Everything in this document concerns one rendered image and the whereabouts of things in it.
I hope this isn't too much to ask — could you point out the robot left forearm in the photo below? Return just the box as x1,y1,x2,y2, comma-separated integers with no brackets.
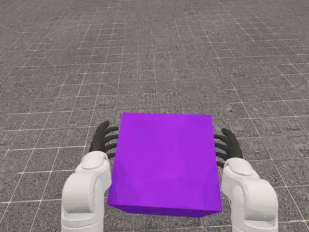
61,151,112,232

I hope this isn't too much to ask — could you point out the robot right forearm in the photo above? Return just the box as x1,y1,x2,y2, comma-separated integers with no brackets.
221,158,278,232

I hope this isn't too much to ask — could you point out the robot right hand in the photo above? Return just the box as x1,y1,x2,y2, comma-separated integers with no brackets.
214,128,244,168

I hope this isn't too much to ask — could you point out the robot left hand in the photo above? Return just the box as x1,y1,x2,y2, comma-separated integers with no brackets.
89,120,119,159

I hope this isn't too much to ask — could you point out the carton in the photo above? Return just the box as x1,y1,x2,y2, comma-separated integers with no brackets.
107,113,222,218

